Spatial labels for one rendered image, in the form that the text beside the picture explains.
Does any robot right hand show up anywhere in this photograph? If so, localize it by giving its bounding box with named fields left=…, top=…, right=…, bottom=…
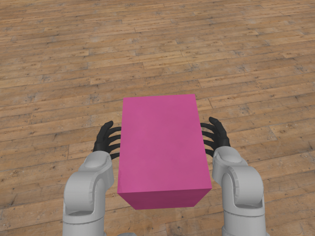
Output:
left=200, top=117, right=231, bottom=157

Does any left robot forearm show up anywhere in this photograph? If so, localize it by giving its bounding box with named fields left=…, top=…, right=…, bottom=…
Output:
left=63, top=151, right=114, bottom=236

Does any right robot forearm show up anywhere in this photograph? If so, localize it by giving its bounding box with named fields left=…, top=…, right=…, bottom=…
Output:
left=212, top=146, right=270, bottom=236

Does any robot left hand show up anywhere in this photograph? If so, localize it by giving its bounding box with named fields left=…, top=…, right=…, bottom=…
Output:
left=93, top=121, right=121, bottom=160

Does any carton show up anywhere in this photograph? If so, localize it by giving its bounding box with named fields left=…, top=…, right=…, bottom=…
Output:
left=117, top=94, right=212, bottom=210

